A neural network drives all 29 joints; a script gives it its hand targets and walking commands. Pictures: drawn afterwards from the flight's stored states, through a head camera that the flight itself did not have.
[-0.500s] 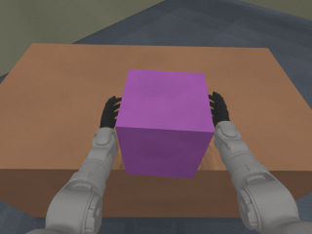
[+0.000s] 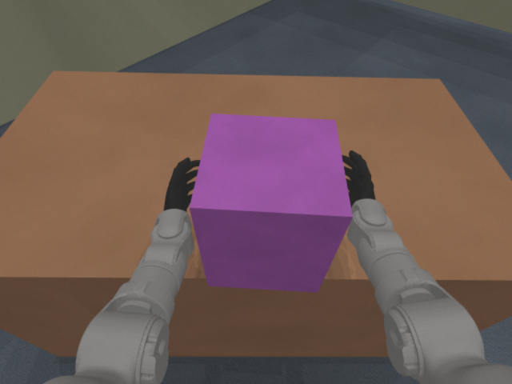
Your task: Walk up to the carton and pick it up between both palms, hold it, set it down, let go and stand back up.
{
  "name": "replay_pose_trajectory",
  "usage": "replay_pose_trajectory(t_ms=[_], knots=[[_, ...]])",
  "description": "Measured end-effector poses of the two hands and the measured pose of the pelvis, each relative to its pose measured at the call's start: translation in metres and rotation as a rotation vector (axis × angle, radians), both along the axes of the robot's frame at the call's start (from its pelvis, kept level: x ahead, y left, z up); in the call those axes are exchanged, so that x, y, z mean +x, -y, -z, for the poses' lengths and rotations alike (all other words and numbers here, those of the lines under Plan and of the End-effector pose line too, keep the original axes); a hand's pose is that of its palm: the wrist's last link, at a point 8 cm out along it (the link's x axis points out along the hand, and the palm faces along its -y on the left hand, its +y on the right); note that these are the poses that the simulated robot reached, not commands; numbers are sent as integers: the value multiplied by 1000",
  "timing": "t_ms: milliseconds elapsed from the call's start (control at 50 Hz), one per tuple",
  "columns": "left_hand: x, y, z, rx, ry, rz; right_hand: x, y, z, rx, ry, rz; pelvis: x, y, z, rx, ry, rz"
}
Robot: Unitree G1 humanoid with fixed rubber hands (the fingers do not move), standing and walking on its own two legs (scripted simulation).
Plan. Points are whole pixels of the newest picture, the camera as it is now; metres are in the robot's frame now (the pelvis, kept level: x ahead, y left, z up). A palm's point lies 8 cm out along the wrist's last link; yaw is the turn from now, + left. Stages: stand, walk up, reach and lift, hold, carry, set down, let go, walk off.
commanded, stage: reach and lift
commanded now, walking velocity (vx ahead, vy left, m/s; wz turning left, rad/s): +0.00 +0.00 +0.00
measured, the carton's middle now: (267, 208) +0.40 +0.00 +0.03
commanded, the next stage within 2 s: none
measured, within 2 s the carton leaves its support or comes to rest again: leaves its support in 0.66 s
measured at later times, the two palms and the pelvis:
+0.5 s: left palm (178, 208) +0.37 +0.15 +0.06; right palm (359, 202) +0.39 -0.15 +0.07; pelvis +0.00 +0.00 +0.00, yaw +0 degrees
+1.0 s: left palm (171, 197) +0.37 +0.16 +0.09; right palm (360, 190) +0.39 -0.14 +0.10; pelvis +0.00 +0.00 +0.00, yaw +0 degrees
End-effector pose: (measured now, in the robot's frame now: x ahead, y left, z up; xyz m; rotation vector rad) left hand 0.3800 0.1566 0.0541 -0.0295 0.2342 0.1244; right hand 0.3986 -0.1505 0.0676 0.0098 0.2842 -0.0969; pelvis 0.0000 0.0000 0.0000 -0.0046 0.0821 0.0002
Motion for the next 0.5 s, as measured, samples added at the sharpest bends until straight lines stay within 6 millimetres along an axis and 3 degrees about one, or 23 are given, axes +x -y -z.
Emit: replay_pose_trajectory(t_ms=[500], knots=[[-7,2,-1,13,18,15,-10,-4,-1,-23,22,44,0,1,0,0,-1,-4]])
